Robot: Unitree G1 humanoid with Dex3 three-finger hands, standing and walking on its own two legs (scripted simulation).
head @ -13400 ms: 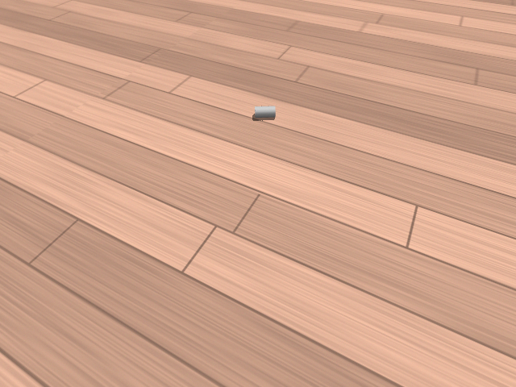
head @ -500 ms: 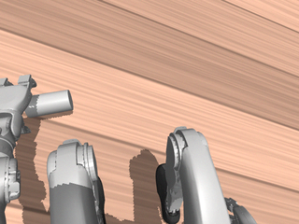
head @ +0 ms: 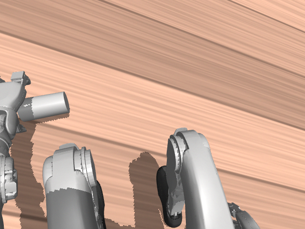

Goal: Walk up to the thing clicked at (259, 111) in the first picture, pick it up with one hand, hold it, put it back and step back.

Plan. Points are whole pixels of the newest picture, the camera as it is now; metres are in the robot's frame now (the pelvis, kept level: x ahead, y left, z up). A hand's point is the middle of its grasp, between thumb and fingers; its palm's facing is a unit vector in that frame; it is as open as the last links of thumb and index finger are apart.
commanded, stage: rise first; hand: left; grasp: from above
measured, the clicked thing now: (44, 106) +0.46 +0.29 -0.29
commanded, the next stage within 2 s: approach in 0.40 s
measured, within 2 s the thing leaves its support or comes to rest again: neither
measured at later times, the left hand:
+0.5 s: hand (13, 111) +0.42 +0.32 -0.17, palm faces -0.45 -0.08 -0.89, open 13.8 cm
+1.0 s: hand (47, 91) +0.48 +0.25 -0.18, palm faces -0.41 -0.07 -0.91, open 14.1 cm
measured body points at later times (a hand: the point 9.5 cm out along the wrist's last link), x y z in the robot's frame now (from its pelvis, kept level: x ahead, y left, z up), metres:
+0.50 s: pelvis +0.00 +0.00 +0.00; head +0.22 +0.07 +0.38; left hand +0.44 +0.32 -0.11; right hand +0.07 -0.27 -0.11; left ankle +0.08 +0.13 -0.29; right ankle +0.10 -0.13 -0.29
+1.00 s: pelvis +0.00 +0.00 +0.00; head +0.24 +0.06 +0.37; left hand +0.49 +0.25 -0.12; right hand +0.03 -0.27 -0.10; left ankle +0.08 +0.13 -0.29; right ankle +0.10 -0.13 -0.29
